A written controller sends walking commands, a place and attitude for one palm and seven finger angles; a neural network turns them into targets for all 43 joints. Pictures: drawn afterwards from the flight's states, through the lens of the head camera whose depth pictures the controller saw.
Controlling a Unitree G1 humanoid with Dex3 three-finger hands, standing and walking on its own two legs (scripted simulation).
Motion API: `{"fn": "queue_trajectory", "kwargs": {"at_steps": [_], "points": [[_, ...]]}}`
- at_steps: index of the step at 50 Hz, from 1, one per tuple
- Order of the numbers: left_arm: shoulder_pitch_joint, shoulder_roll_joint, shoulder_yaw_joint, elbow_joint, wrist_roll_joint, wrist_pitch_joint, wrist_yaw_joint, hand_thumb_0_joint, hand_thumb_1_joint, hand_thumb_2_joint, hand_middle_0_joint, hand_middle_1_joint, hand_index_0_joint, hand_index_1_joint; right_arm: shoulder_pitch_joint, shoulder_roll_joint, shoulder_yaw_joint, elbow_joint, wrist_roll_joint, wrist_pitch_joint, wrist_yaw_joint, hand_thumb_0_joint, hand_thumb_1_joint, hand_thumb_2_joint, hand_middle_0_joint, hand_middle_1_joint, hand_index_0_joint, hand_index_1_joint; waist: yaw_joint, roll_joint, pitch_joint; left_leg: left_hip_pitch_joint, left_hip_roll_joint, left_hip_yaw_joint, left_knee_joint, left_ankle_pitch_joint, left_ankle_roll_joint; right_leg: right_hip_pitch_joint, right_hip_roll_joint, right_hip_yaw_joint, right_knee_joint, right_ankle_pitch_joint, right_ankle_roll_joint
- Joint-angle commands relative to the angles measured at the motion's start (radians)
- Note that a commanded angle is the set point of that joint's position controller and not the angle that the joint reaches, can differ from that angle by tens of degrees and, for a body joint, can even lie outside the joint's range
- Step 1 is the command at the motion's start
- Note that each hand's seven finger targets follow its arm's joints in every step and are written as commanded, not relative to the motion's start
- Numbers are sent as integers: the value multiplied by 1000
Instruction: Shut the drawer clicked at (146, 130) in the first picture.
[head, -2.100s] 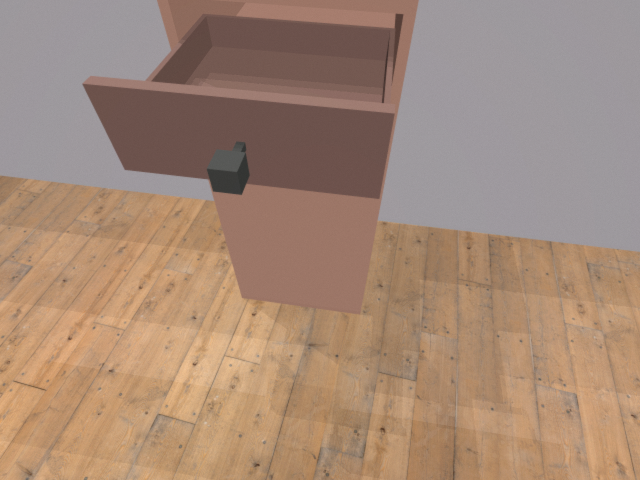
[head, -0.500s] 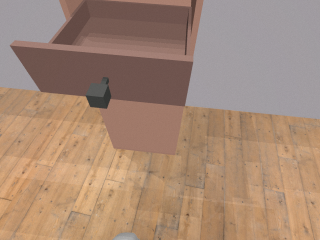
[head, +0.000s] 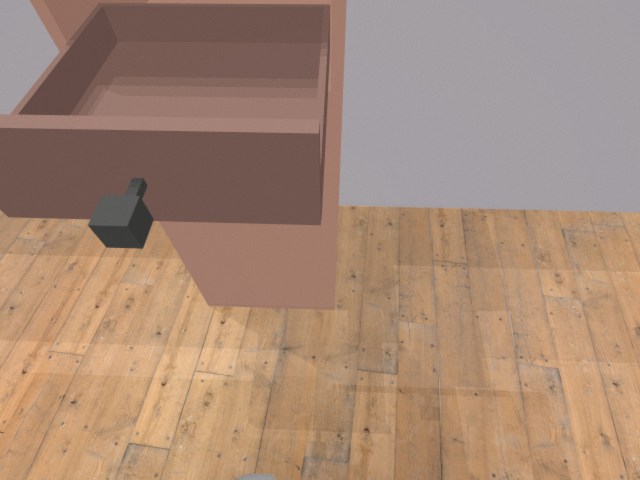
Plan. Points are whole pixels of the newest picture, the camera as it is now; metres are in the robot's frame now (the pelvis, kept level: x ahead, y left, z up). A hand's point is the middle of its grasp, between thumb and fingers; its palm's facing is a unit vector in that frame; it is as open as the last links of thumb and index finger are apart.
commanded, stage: come to a stop and stand still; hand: left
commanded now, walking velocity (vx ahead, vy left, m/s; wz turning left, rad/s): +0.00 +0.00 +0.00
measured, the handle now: (128, 207) +0.36 +0.21 +0.16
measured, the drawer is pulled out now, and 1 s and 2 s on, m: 0.28 0.28 0.28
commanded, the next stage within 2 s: look again from close up in 0.36 s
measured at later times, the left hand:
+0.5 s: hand out of the picture +0.03 +0.18 -0.16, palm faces +0.01 -0.97 -0.24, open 7.3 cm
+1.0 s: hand out of the picture +0.03 +0.26 -0.15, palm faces +0.00 -0.95 -0.30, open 7.4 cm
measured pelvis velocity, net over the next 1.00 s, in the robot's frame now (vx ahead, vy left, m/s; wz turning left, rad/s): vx -0.03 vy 0.03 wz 0.01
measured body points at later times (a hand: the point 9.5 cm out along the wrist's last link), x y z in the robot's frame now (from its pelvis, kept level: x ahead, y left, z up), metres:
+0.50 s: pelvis +0.01 -0.01 +0.01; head +0.03 -0.02 +0.46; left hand +0.03 +0.23 -0.14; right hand +0.00 -0.23 -0.16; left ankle -0.02 +0.12 -0.73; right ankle -0.02 -0.11 -0.73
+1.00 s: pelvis -0.03 +0.03 +0.01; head -0.05 +0.03 +0.46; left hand +0.03 +0.31 -0.13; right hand +0.06 -0.26 -0.11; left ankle -0.02 +0.12 -0.73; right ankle -0.02 -0.11 -0.73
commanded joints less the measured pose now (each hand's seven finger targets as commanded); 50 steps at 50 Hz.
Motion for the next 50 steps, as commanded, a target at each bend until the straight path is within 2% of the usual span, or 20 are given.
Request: {"fn": "queue_trajectory", "kwargs": {"at_steps": [1,2,3,5,8,9,12,19,20,21,22,23,24,26,29,31,37,38,43,50], "points": [[68,127,23,-14,-24,-16,20,0,900,900,-200,-300,-200,-300,132,-46,16,9,1,-38,-1,0,-900,-900,200,300,200,300,4,-94,-192,157,58,-32,-305,413,18,167,-169,116,-56,699,-57],[86,96,18,-15,-30,-15,17,0,900,900,-200,-300,-200,-300,114,-75,17,16,-8,-47,-6,0,-900,-900,200,300,200,300,27,20,-201,217,132,-90,-277,651,51,116,-111,81,-72,551,-7],[84,83,13,-10,-23,-11,20,0,900,900,-200,-300,-200,-300,102,-81,18,20,-9,-46,-7,0,-900,-900,200,300,200,300,32,35,-175,186,158,-97,-266,657,67,114,-86,73,-121,387,8],[68,88,13,15,-22,-9,16,0,900,900,-200,-300,-200,-300,91,-57,25,41,-4,-48,-11,0,-900,-900,200,300,200,300,33,104,-133,171,127,-78,-283,636,50,129,-89,67,-141,385,0],[73,85,2,44,-26,-17,10,0,900,900,-200,-300,-200,-300,120,-42,30,59,-4,-46,-13,0,-900,-900,200,300,200,300,24,17,-127,180,102,-50,-303,482,27,134,-104,82,-194,390,-11],[70,82,3,46,-25,-18,9,0,900,900,-200,-300,-200,-300,129,-37,30,66,-4,-46,-12,0,-900,-900,200,300,200,300,21,16,-117,174,97,-45,-313,446,24,134,-106,83,-206,381,-11],[75,75,0,58,-25,-20,8,0,900,900,-200,-300,-200,-300,149,-28,32,77,-5,-47,-12,0,-900,-900,200,300,200,300,20,0,-94,169,95,-45,-336,400,24,128,-101,83,-231,341,-11],[115,70,-5,82,-27,-29,9,0,900,900,-200,-300,-200,-300,179,-21,37,91,-4,-50,-13,0,-900,-900,200,300,200,300,20,-49,-88,188,89,-36,-345,412,23,130,-105,85,-244,387,-13],[118,250,-7,-8,-21,-52,14,0,900,900,-200,-300,-200,-300,132,-166,6,-54,-14,-59,5,0,-900,-900,200,300,200,300,1,8,-74,151,58,-64,-306,375,24,108,-118,135,-189,359,-40],[98,212,14,-9,-28,-62,17,0,900,900,-200,-300,-200,-300,98,-171,7,-50,-19,-80,0,0,-900,-900,200,300,200,300,20,81,-187,147,75,-39,-261,377,37,130,-139,152,-146,391,-38],[112,217,15,-25,-24,-72,16,0,900,900,-200,-300,-200,-300,123,-141,11,-67,-16,-87,-3,0,-900,-900,200,300,200,300,14,50,-278,142,63,-48,-219,434,41,204,-148,152,-124,563,-49],[125,205,17,-21,-25,-73,17,0,900,900,-200,-300,-200,-300,126,-133,11,-67,-9,-83,-4,0,-900,-900,200,300,200,300,15,-23,-276,111,53,-36,-209,393,39,226,-161,157,-120,624,-56],[133,201,17,-19,-26,-73,19,0,900,900,-200,-300,-200,-300,122,-134,9,-69,-6,-79,-3,0,-900,-900,200,300,200,300,18,-100,-233,79,43,-31,-211,328,38,221,-171,157,-129,650,-60],[133,189,10,-23,-24,-63,20,0,900,900,-200,-300,-200,-300,123,-134,13,-69,-7,-69,2,0,-900,-900,200,300,200,300,15,-151,-152,67,36,-23,-224,283,45,171,-159,145,-149,584,-52],[100,212,11,-41,-23,-60,17,0,900,900,-200,-300,-200,-300,90,-182,9,-71,-7,-70,3,0,-900,-900,200,300,200,300,12,-61,-98,106,63,-42,-253,363,54,98,-127,123,-161,441,-39],[85,214,5,-45,-23,-53,11,0,900,900,-200,-300,-200,-300,73,-195,15,-70,-8,-71,7,0,-900,-900,200,300,200,300,15,-43,-94,116,73,-53,-270,373,58,82,-113,109,-173,338,-28],[40,253,-4,-40,-21,-45,-3,0,900,900,-200,-300,-200,-300,2,-250,25,-73,-13,-75,17,0,-900,-900,200,300,200,300,25,3,-63,98,81,-80,-335,291,58,63,-108,109,-221,171,-13],[33,259,-4,-40,-20,-44,-5,0,900,900,-200,-300,-200,-300,-1,-256,27,-75,-13,-75,19,0,-900,-900,200,300,200,300,25,-12,-57,89,83,-84,-346,275,58,65,-109,107,-229,154,-10],[14,274,-11,-33,-17,-38,-13,0,900,900,-200,-300,-200,-300,-25,-283,31,-73,-14,-76,26,0,-900,-900,200,300,200,300,27,8,-62,69,89,-110,-404,164,55,69,-108,100,-246,99,1],[25,270,-18,-12,-15,-34,-14,0,900,900,-200,-300,-200,-300,-18,-287,35,-52,-11,-77,31,0,-900,-900,200,300,200,300,30,2,-89,71,94,-126,-436,137,53,94,-111,81,-246,117,12]]}}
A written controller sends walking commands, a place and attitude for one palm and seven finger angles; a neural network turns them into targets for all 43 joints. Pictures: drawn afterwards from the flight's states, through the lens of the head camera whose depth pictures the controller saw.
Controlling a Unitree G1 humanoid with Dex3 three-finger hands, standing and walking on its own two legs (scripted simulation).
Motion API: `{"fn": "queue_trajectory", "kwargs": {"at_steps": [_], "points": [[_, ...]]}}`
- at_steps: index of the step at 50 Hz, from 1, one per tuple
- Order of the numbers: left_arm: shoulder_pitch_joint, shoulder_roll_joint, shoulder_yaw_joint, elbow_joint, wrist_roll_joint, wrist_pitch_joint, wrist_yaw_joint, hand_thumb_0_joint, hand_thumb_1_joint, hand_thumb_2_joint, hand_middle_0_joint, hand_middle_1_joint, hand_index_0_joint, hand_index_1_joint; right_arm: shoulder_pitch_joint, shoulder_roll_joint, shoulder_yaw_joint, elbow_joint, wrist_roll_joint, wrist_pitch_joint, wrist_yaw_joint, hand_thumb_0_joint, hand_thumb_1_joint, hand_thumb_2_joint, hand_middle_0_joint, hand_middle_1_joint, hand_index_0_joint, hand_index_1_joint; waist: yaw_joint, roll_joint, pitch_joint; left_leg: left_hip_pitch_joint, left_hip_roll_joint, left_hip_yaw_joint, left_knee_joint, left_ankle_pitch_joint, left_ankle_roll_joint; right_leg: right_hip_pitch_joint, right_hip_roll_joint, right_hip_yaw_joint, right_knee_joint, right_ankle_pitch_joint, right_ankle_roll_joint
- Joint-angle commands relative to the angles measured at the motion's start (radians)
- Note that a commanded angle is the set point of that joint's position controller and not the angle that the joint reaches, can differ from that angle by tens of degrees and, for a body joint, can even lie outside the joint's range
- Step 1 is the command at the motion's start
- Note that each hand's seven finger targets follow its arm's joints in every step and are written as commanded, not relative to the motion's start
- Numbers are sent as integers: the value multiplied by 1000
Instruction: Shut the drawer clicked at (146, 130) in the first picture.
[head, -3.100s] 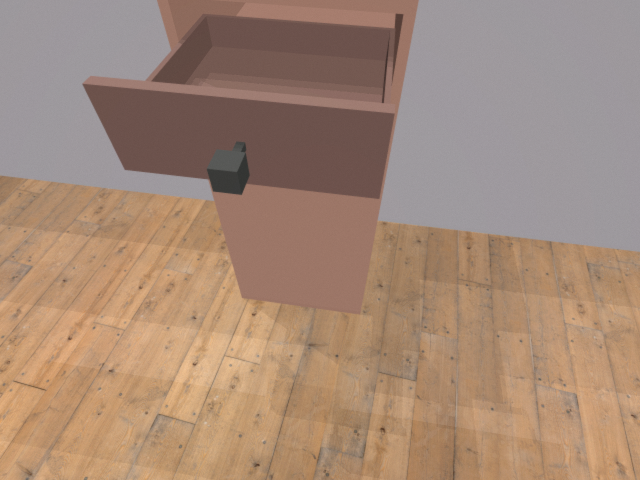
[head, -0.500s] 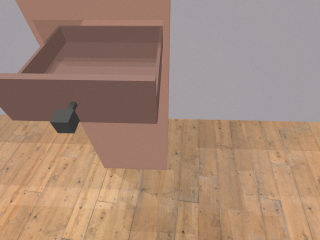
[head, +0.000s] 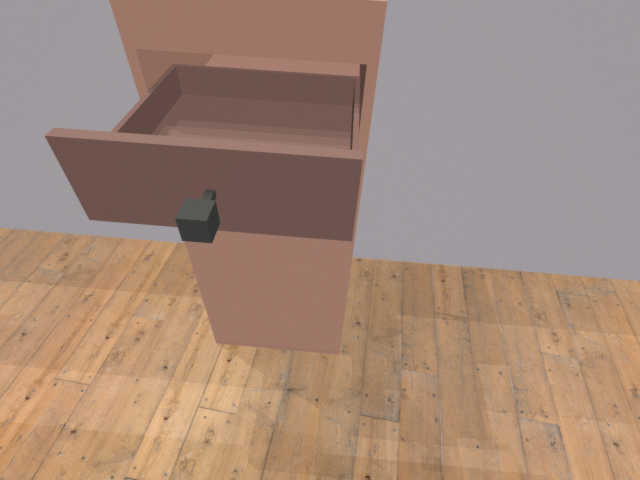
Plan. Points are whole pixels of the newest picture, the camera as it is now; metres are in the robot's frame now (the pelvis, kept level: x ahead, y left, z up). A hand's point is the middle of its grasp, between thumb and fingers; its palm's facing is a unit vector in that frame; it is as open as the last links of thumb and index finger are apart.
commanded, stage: shuffle to correct the standing spot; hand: left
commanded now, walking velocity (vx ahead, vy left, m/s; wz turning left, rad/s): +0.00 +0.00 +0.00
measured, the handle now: (203, 210) +0.39 +0.18 +0.15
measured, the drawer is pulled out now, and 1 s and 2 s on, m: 0.28 0.28 0.28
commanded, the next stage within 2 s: come to a stop and stand still in 0.38 s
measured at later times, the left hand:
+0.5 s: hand out of the picture -0.02 +0.15 -0.19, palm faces +0.05 -0.99 -0.11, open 7.4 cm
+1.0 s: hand (189, 469) +0.18 +0.21 -0.18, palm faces -0.02 -0.96 -0.27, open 7.4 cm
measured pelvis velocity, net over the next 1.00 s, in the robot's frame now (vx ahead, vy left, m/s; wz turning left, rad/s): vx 0.08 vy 0.00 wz -0.04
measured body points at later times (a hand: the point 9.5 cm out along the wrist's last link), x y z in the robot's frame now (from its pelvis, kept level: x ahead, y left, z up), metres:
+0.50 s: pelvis +0.06 +0.00 -0.01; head +0.07 +0.02 +0.43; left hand -0.02 +0.20 -0.18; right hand +0.01 -0.21 -0.17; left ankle +0.01 +0.10 -0.74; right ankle +0.02 -0.13 -0.74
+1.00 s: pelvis +0.08 +0.00 -0.01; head +0.13 +0.00 +0.44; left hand +0.18 +0.26 -0.15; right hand +0.05 -0.22 -0.16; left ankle +0.01 +0.10 -0.74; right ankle +0.11 -0.13 -0.72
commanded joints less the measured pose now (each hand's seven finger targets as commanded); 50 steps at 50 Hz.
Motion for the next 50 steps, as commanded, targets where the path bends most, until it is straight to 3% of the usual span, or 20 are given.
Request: {"fn": "queue_trajectory", "kwargs": {"at_steps": [1,4,9,17,25,27,28,30,32,35,37,38,39,40,41,42,45,48,49,50], "points": [[-10,143,27,-46,-1,-18,13,0,900,900,-200,-300,-200,-300,-22,-173,-30,-41,2,-18,-7,0,-900,-900,200,300,200,300,-1,23,30,-72,137,-143,-148,-99,8,2,-83,77,-73,-12,-31],[48,48,5,-8,-3,-9,17,0,900,900,-200,-300,-200,-300,30,-77,-9,-3,-1,-7,-5,0,-900,-900,200,300,200,300,-6,3,17,-61,127,-127,-137,-143,-6,2,-82,71,-76,-70,-19],[129,15,11,10,8,2,13,0,900,900,-200,-300,-200,-300,85,-72,-20,26,-3,8,-8,0,-900,-900,200,300,200,300,2,42,110,-136,147,-167,-169,-385,24,-62,-46,35,-12,-231,-28],[244,-52,23,35,5,-20,17,0,900,900,-200,-300,-200,-300,166,9,-32,54,8,-16,-19,0,-900,-900,200,300,200,300,6,15,144,-140,131,-116,-61,-254,46,-52,-53,57,30,-135,-65],[364,-55,58,84,4,-33,34,0,900,900,-200,-300,-200,-300,202,121,-25,58,13,-38,-28,0,-900,-900,200,300,200,300,0,-111,85,-195,43,57,205,-97,19,56,-157,181,6,64,-140],[323,-96,52,74,4,-24,40,0,900,900,-200,-300,-200,-300,244,131,-19,85,16,-40,-38,0,-900,-900,200,300,200,300,-26,-9,82,-67,79,12,111,179,18,0,-98,84,116,322,-95],[301,-124,43,67,3,-21,45,0,900,900,-200,-300,-200,-300,303,104,-25,117,16,-41,-48,0,-900,-900,200,300,200,300,-42,89,46,52,136,-41,100,510,30,-47,-53,10,209,359,-58],[279,-154,31,59,-5,-18,61,0,900,900,-200,-300,-200,-300,342,76,-29,143,19,-32,-64,0,-900,-900,200,300,200,300,-34,159,23,155,233,-104,97,1027,82,-98,-11,-39,208,26,-9],[279,-150,30,54,-9,-7,64,0,900,900,-200,-300,-200,-300,287,71,-32,115,21,-21,-73,0,-900,-900,200,300,200,300,-14,153,80,145,208,-85,117,1149,53,-72,-20,-62,95,33,-8],[324,-99,49,43,-4,0,71,0,900,900,-200,-300,-200,-300,239,80,-50,62,30,-12,-76,0,-900,-900,200,300,200,300,3,24,42,16,126,-12,168,914,5,86,-71,-45,133,575,-20],[285,-89,59,14,4,10,72,0,900,900,-200,-300,-200,-300,242,80,-68,48,22,-4,-72,0,-900,-900,200,300,200,300,-11,10,34,18,114,18,143,774,-4,49,-84,-49,213,654,-26],[246,-93,64,-8,6,13,68,0,900,900,-200,-300,-200,-300,257,75,-77,48,17,-2,-71,0,-900,-900,200,300,200,300,-24,28,32,68,132,6,117,790,5,-18,-65,-63,260,564,-21],[191,-103,64,-40,7,16,63,0,900,900,-200,-300,-200,-300,281,63,-85,51,12,-2,-71,0,-900,-900,200,300,200,300,-47,68,46,163,186,-45,75,874,41,-156,-26,-75,323,281,-9],[118,-127,61,-77,5,20,60,0,900,900,-200,-300,-200,-300,324,50,-90,58,4,-5,-71,0,-900,-900,200,300,200,300,-81,126,70,264,282,-142,12,1066,115,-314,25,-64,413,-193,-5],[38,-111,70,-105,8,26,57,0,900,900,-200,-300,-200,-300,353,33,-89,59,-5,-3,-79,0,-900,-900,200,300,200,300,-101,121,120,254,333,-195,-7,1072,171,-392,17,-5,500,-363,-15],[17,-114,75,-120,10,28,54,0,900,900,-200,-300,-200,-300,336,34,-81,51,-9,-2,-83,0,-900,-900,200,300,200,300,-85,85,128,236,338,-193,-14,1013,185,-415,6,31,537,-347,-22],[72,-125,73,-122,6,37,38,0,900,900,-200,-300,-200,-300,220,38,-60,1,-2,-12,-78,0,-900,-900,200,300,200,300,-12,89,46,146,284,-120,-33,884,140,-331,13,35,553,-148,-12],[58,-101,62,-138,6,28,28,0,900,900,-200,-300,-200,-300,169,17,-65,-10,-11,-13,-68,0,-900,-900,200,300,200,300,-1,200,20,161,251,-70,16,871,99,-245,5,-19,308,-100,-21],[236,13,71,-54,-10,1,51,0,900,900,-200,-300,-200,-300,65,-52,-94,-64,31,-25,-56,0,-900,-900,200,300,200,300,92,63,-191,80,302,-65,306,722,21,16,-87,88,111,76,-53],[230,73,79,-66,13,-11,41,0,900,900,-200,-300,-200,-300,97,11,-68,-118,26,-25,-39,0,-900,-900,200,300,200,300,68,-180,-159,-101,65,43,500,222,-33,170,-162,175,58,738,-89]]}}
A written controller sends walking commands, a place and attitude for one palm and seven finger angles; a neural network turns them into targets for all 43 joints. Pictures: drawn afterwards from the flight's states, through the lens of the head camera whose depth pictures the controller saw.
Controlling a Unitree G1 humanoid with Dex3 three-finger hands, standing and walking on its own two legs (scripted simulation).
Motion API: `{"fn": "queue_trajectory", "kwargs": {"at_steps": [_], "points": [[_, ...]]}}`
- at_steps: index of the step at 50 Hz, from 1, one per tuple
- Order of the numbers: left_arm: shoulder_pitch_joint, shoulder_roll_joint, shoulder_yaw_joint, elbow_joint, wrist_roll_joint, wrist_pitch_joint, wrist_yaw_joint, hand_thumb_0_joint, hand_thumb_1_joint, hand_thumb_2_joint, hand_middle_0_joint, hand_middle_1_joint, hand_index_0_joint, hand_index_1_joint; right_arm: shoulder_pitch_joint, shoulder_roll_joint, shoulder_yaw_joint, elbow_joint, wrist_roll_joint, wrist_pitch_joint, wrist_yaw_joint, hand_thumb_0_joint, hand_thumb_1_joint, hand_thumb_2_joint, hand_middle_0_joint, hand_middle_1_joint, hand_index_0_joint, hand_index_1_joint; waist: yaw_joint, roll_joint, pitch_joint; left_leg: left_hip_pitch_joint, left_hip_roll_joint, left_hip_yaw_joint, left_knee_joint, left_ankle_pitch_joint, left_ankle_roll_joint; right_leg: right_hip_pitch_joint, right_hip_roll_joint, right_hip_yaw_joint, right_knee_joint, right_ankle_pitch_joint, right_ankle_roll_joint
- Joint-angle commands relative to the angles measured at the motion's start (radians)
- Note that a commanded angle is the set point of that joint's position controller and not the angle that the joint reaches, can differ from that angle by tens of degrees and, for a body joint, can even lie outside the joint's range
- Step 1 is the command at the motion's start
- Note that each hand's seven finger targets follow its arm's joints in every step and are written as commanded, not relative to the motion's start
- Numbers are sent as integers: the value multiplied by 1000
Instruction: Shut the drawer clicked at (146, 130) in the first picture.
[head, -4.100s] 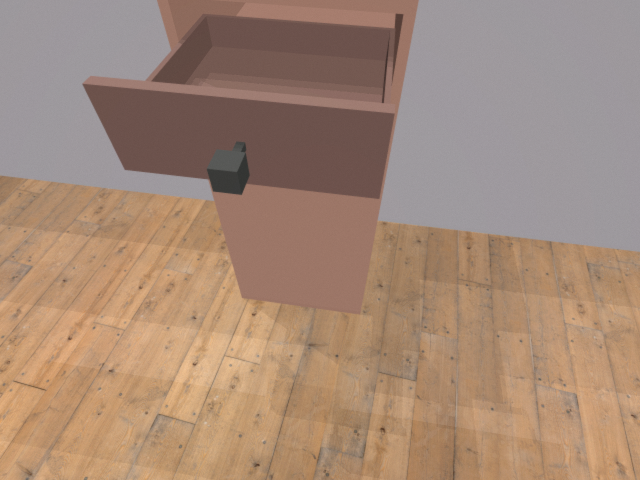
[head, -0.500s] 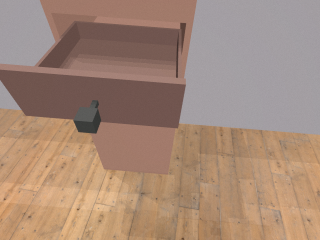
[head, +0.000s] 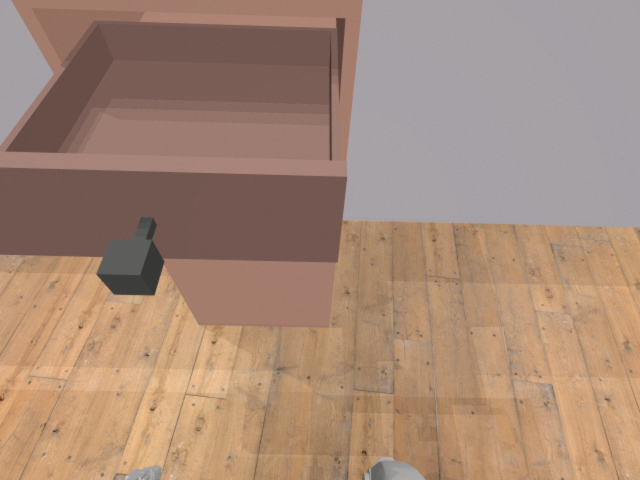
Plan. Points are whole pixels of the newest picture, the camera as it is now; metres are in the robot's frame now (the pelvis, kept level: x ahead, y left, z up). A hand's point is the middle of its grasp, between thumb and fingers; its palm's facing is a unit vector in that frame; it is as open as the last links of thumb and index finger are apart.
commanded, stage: come to a stop and stand still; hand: left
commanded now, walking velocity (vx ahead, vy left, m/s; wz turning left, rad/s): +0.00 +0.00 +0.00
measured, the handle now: (138, 250) +0.30 +0.19 +0.16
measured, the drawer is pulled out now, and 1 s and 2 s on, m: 0.28 0.28 0.28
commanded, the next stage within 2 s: look again from close up in 0.74 s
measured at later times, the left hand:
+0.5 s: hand out of the picture +0.02 +0.17 -0.16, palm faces +0.03 -0.97 -0.24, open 7.4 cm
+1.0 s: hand out of the picture -0.01 +0.13 -0.17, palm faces +0.05 -0.98 -0.18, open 7.3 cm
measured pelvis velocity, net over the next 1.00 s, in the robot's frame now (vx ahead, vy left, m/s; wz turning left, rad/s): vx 0.00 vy -0.03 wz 0.03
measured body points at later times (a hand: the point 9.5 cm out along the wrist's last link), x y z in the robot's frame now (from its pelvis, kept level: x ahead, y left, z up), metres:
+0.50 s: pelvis +0.00 -0.02 +0.01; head +0.00 -0.04 +0.45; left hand +0.02 +0.22 -0.14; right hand +0.05 -0.25 -0.16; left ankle -0.03 +0.09 -0.74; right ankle +0.04 -0.14 -0.74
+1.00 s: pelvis +0.00 -0.03 +0.01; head +0.00 -0.04 +0.46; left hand -0.01 +0.18 -0.15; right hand -0.02 -0.24 -0.16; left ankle -0.03 +0.09 -0.74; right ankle +0.04 -0.14 -0.74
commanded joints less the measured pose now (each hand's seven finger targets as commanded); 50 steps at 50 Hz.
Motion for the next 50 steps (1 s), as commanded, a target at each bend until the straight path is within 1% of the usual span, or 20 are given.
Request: {"fn": "queue_trajectory", "kwargs": {"at_steps": [1,2,3,4,5,6,7,8,9,11,13,15,19,20,23,27,33,46,48,50], "points": [[141,155,-11,-10,-9,-49,-13,0,900,900,-200,-300,-200,-300,91,-95,-15,-146,23,-6,27,0,-900,-900,200,300,200,300,-6,-331,-333,-271,29,-77,500,-124,-39,391,-310,275,-291,760,-189],[73,131,-31,-51,1,-40,-14,0,900,900,-200,-300,-200,-300,53,-82,-10,-141,8,11,33,0,-900,-900,200,300,200,300,1,-146,-150,-251,31,-44,464,-144,-38,182,-264,171,-316,518,-179],[60,126,-29,-61,7,-39,-7,0,900,900,-200,-300,-200,-300,42,-77,-13,-139,5,30,40,0,-900,-900,200,300,200,300,-12,-53,-102,-216,27,-31,441,-157,-47,69,-247,192,-357,316,-174],[27,150,-20,-68,8,-44,2,0,900,900,-200,-300,-200,-300,71,-85,-12,-145,2,31,44,0,-900,-900,200,300,200,300,-35,-58,-131,-202,34,-24,349,-132,-46,89,-237,194,-331,340,-172],[-16,171,-11,-69,2,-48,2,0,900,900,-200,-300,-200,-300,111,-115,-20,-146,4,25,46,0,-900,-900,200,300,200,300,-63,-102,-173,-121,48,-26,192,-42,-34,72,-206,158,-276,261,-149],[-35,156,-16,-75,-9,-48,-2,0,900,900,-200,-300,-200,-300,135,-149,-21,-133,5,9,47,0,-900,-900,200,300,200,300,-61,-26,-180,-58,68,-64,83,135,-23,34,-150,115,-236,111,-100],[-26,120,-21,-79,-20,-39,-7,0,900,900,-200,-300,-200,-300,104,-190,-16,-140,-2,-7,47,0,-900,-900,200,300,200,300,-31,125,-143,-123,153,-182,-41,160,10,51,-58,59,-206,-16,-47],[-34,97,-30,-74,-16,-29,-9,0,900,900,-200,-300,-200,-300,38,-203,-14,-148,-8,-13,45,0,-900,-900,200,300,200,300,-7,273,-37,-235,196,-252,-151,187,33,94,2,-2,-146,-50,-12],[-6,95,-32,-53,-10,-27,-10,0,900,900,-200,-300,-200,-300,-30,-211,-8,-158,-7,-13,40,0,-900,-900,200,300,200,300,28,255,35,-294,199,-251,-172,211,47,130,10,-4,-148,-42,-10],[58,88,-37,-13,-9,-34,-17,0,900,900,-200,-300,-200,-300,-49,-193,2,-163,-3,-17,37,0,-900,-900,200,300,200,300,49,126,5,-269,156,-184,-149,196,33,192,-10,34,-214,47,-24],[84,75,-44,6,-12,-40,-18,0,900,900,-200,-300,-200,-300,-21,-179,7,-153,-1,-16,40,0,-900,-900,200,300,200,300,32,41,-55,-190,124,-145,-147,113,15,205,-36,67,-289,83,-28],[79,74,-47,13,-12,-46,-18,0,900,900,-200,-300,-200,-300,10,-170,9,-136,2,-16,40,0,-900,-900,200,300,200,300,13,-8,-71,-139,112,-126,-154,119,10,202,-48,81,-324,103,-28],[101,69,-50,31,-11,-56,-15,0,900,900,-200,-300,-200,-300,20,-163,15,-107,2,-12,41,0,-900,-900,200,300,200,300,4,-22,-63,-94,94,-102,-145,125,3,184,-71,100,-384,88,-28],[107,69,-50,37,-11,-57,-15,0,900,900,-200,-300,-200,-300,24,-159,16,-95,2,-14,41,0,-900,-900,200,300,200,300,4,18,-80,-77,97,-101,-156,147,2,193,-66,94,-379,111,-28],[128,72,-52,59,-11,-65,-13,0,900,900,-200,-300,-200,-300,21,-158,21,-75,5,-13,41,0,-900,-900,200,300,200,300,5,-33,-88,-69,93,-92,-139,177,-1,217,-81,95,-389,166,-28],[144,69,-56,86,-11,-66,-11,0,900,900,-200,-300,-200,-300,22,-150,29,-41,6,-9,41,0,-900,-900,200,300,200,300,9,-22,-56,-76,91,-89,-152,167,-5,216,-84,93,-403,158,-28],[176,62,-59,121,-13,-71,-8,0,900,900,-200,-300,-200,-300,44,-135,38,7,8,-11,40,0,-900,-900,200,300,200,300,14,-28,-71,-78,90,-87,-154,177,-9,246,-90,84,-407,176,-30],[208,25,-61,146,-13,-67,-4,0,900,900,-200,-300,-200,-300,88,-90,43,59,8,-13,34,0,-900,-900,200,300,200,300,27,15,-20,-121,88,-85,-162,144,-12,232,-84,74,-418,95,-33],[211,23,-61,146,-12,-65,-4,0,900,900,-200,-300,-200,-300,99,-83,44,60,7,-12,34,0,-900,-900,200,300,200,300,25,-2,-6,-135,86,-85,-165,125,-12,226,-82,74,-420,68,-33],[214,20,-60,145,-12,-64,-4,0,900,900,-200,-300,-200,-300,109,-80,43,61,8,-14,33,0,-900,-900,200,300,200,300,25,9,-23,-125,90,-88,-168,135,-10,234,-79,71,-417,79,-33]]}}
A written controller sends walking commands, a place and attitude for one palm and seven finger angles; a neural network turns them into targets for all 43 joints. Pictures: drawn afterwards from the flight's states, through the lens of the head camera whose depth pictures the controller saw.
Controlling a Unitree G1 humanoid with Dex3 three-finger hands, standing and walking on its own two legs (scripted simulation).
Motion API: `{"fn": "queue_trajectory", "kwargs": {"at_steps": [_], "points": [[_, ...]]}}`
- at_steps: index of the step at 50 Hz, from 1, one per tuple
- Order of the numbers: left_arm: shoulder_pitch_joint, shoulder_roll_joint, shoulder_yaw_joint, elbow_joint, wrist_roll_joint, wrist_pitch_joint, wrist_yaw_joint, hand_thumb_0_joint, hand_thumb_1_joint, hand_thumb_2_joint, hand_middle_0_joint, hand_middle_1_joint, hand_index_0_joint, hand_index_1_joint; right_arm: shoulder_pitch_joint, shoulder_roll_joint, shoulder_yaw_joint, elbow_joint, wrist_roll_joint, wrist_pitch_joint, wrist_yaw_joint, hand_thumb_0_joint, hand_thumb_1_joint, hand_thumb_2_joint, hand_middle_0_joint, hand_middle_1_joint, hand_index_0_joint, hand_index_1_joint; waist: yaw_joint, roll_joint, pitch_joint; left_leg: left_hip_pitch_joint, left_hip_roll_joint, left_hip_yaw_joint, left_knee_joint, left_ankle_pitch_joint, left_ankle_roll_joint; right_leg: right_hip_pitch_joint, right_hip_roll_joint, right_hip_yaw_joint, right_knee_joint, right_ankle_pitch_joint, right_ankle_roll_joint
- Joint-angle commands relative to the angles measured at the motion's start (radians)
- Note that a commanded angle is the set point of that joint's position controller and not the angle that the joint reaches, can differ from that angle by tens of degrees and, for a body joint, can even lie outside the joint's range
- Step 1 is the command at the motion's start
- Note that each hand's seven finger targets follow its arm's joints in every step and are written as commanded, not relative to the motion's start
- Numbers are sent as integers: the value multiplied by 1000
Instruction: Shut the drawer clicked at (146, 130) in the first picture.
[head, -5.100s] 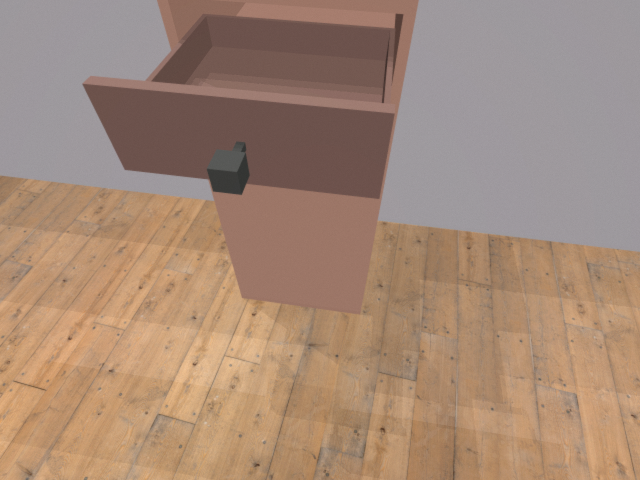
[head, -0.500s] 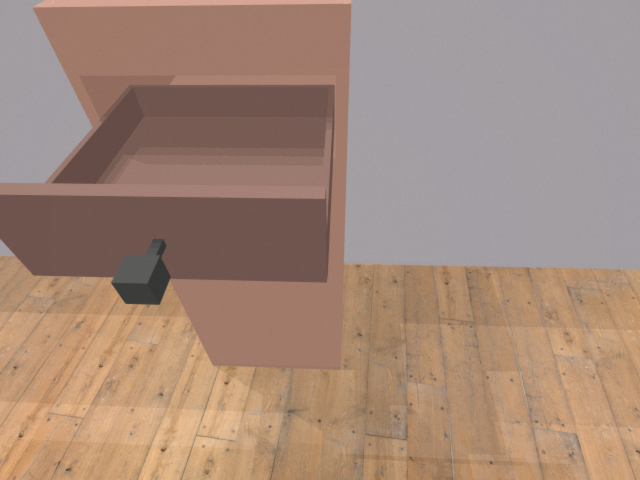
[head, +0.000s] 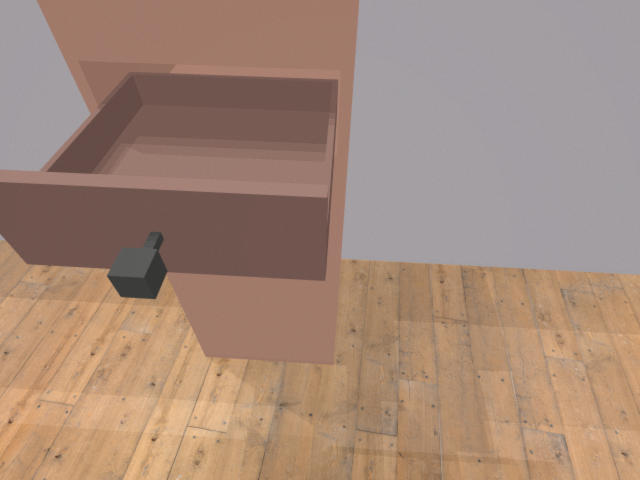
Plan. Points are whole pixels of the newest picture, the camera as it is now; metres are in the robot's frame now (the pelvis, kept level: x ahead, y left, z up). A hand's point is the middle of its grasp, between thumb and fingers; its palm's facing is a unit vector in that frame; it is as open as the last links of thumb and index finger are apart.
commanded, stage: look again from close up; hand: left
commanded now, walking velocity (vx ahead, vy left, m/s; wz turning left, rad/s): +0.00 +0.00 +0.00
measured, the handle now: (145, 259) +0.31 +0.21 +0.15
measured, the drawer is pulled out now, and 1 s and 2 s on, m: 0.28 0.28 0.28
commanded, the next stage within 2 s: raise the hand and make a fist in 0.34 s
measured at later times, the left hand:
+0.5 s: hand out of the picture +0.02 +0.19 -0.16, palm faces +0.11 -0.97 -0.21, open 7.3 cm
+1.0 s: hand (154, 479) +0.12 +0.18 +0.03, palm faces +0.17 -0.98 -0.07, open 5.2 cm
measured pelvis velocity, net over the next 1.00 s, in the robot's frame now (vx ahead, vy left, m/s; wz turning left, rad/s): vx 0.00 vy -0.01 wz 0.06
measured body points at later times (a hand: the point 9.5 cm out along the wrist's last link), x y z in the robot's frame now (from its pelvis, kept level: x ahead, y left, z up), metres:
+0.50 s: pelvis +0.00 +0.01 +0.00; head +0.01 +0.01 +0.45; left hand +0.01 +0.24 -0.15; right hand +0.00 -0.20 -0.16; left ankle -0.03 +0.12 -0.74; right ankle +0.03 -0.11 -0.74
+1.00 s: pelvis +0.00 -0.01 -0.05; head +0.02 +0.00 +0.40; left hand +0.11 +0.23 +0.03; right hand +0.27 -0.20 -0.06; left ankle -0.03 +0.12 -0.74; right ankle +0.03 -0.11 -0.74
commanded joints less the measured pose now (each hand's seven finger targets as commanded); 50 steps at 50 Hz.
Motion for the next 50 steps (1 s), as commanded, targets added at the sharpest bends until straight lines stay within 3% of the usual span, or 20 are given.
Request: {"fn": "queue_trajectory", "kwargs": {"at_steps": [1,21,22,23,24,25,26,27,28,29,31,33,35,37,39,40,44,45,48,50], "points": [[59,103,20,-36,-2,-16,10,0,900,900,-200,-300,-200,-300,75,-81,-9,-19,0,-14,-5,0,-900,-900,200,300,200,300,5,2,65,-126,72,-61,-94,45,26,40,-87,105,-88,-1,-29],[77,76,20,-32,2,-13,11,0,900,900,-200,-300,-200,-300,71,-77,-13,-20,2,-25,-12,0,-900,-900,200,300,200,300,8,-1,51,-106,84,-69,-104,100,37,47,-83,87,-45,91,-21],[132,128,24,4,8,-22,49,0,900,900,-200,-300,-200,-300,-61,-126,-19,-104,12,-31,-3,0,-900,-900,200,300,200,300,52,-59,100,-187,103,-20,80,166,8,17,-128,103,-5,368,-14],[-628,296,76,-1585,-213,-241,26,0,900,900,-220,-322,-220,-322,-43,-305,-32,-483,53,-184,-49,0,-900,-900,200,300,200,300,-86,171,-421,61,-7,-29,-33,204,19,148,-28,53,45,194,-11],[-221,234,93,-1356,-122,-173,89,0,900,900,-240,-343,-240,-343,-142,-210,-11,-431,45,-281,-78,0,-900,-900,200,300,200,300,11,276,-395,35,16,-5,-35,272,12,108,8,12,103,39,-42],[61,30,-42,-1188,-135,-21,128,0,900,900,-260,-365,-260,-365,-121,-168,-29,-455,70,-325,-71,0,-900,-900,200,300,200,300,-7,244,-209,-106,32,-36,-41,231,-19,4,-1,-40,112,-65,-23],[60,-67,-122,-1222,-152,8,117,0,900,900,-280,-387,-280,-387,-85,-179,-15,-423,77,-344,-68,0,-900,-900,200,300,200,300,-20,121,-112,-140,22,-41,-26,117,-8,-35,3,-45,85,-49,-13],[22,-28,-107,-1335,-171,-32,108,0,900,900,-300,-408,-300,-408,-113,-212,-32,-476,78,-371,-73,0,-900,-900,200,300,200,300,-34,36,-32,-189,16,-66,-5,20,6,-74,3,-45,65,-95,-5],[40,1,-91,-1366,-159,-79,99,0,900,900,-320,-430,-320,-430,-114,-238,-39,-499,61,-395,-72,0,-900,-900,200,300,200,300,-54,-65,-48,-214,1,-72,33,-23,18,-113,4,-49,64,-144,-1],[94,-20,-89,-1351,-151,-123,83,0,900,900,-340,-452,-340,-452,-117,-235,-46,-533,43,-410,-64,0,-900,-900,200,300,200,300,-52,-152,-23,-263,-9,-79,72,-34,22,-163,8,-59,84,-181,0],[308,-43,-61,-1276,-155,-228,5,0,900,900,-380,-495,-380,-495,-134,-224,-66,-602,31,-419,-30,0,-900,-900,200,300,200,300,16,-222,-59,-322,-19,-54,140,-13,8,-190,14,-62,141,-226,-5],[484,-45,-7,-1225,-192,-362,-113,0,900,900,-420,-538,-420,-538,-182,-226,-83,-659,20,-388,12,0,-900,-900,200,300,200,300,56,-233,-45,-416,-24,-24,211,-6,-14,-205,16,-66,213,-198,-14],[581,78,141,-1190,-195,-491,-233,0,900,900,-460,-582,-460,-582,-220,-246,-111,-706,12,-335,56,0,-900,-900,200,300,200,300,77,-120,-39,-444,-35,0,279,28,-28,-188,12,-47,278,-100,-38],[626,131,180,-1317,-178,-473,-264,0,900,900,-500,-625,-500,-625,-278,-233,-112,-798,29,-284,62,0,-900,-900,200,300,200,300,112,-25,-102,-480,-48,30,299,51,-6,-163,3,-33,327,-22,-45],[576,99,142,-1475,-199,-405,-253,0,900,900,-540,-668,-540,-668,-283,-211,-97,-859,46,-239,47,0,-900,-900,200,300,200,300,101,4,-145,-480,-47,38,303,54,6,-163,7,-31,349,8,-40],[528,113,164,-1547,-217,-391,-235,0,900,900,-560,-690,-560,-690,-270,-210,-94,-869,43,-221,36,0,-900,-900,200,300,200,300,91,11,-172,-476,-46,31,314,39,11,-169,12,-18,347,-16,-34],[369,117,155,-1749,-224,-433,-171,0,900,900,-640,-777,-640,-777,-169,-185,-80,-881,35,-215,7,0,-900,-900,200,300,200,300,20,66,-224,-417,-27,-5,378,81,26,-222,18,9,336,37,-15],[301,115,120,-1814,-224,-460,-174,0,900,900,-660,-798,-660,-798,-148,-197,-72,-876,30,-223,4,0,-900,-900,200,300,200,300,-17,28,-227,-400,-20,-19,397,77,34,-252,26,11,337,29,-7],[255,108,57,-1800,-232,-492,-239,0,900,900,-720,-863,-720,-863,-145,-208,-52,-846,43,-270,-5,0,-900,-900,200,300,200,300,-51,48,-199,-396,-12,-40,417,18,41,-291,19,21,302,-54,-4],[230,147,66,-1759,-231,-461,-289,0,900,900,-760,-907,-760,-907,-160,-219,-42,-826,49,-297,-13,0,-900,-900,200,300,200,300,-54,39,-179,-394,-9,-54,411,-4,46,-278,15,33,274,-91,-5]]}}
